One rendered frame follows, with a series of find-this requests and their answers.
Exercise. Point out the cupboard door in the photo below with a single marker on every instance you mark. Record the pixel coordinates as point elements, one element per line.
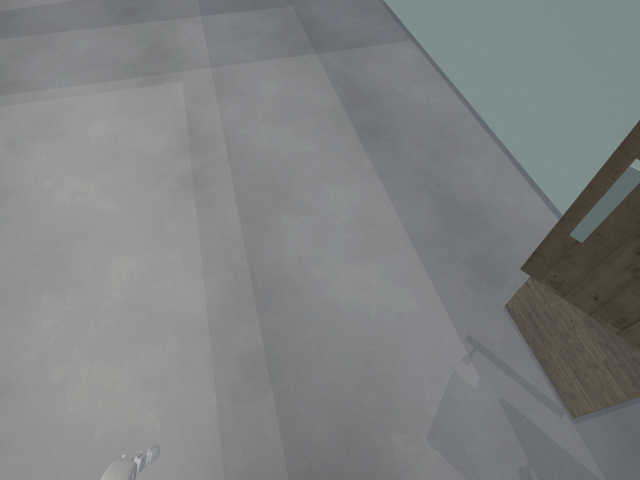
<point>600,276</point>

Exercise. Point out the handle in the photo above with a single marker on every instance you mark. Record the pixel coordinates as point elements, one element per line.
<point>612,198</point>

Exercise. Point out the left robot hand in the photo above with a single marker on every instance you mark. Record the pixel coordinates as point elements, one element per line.
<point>132,463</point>

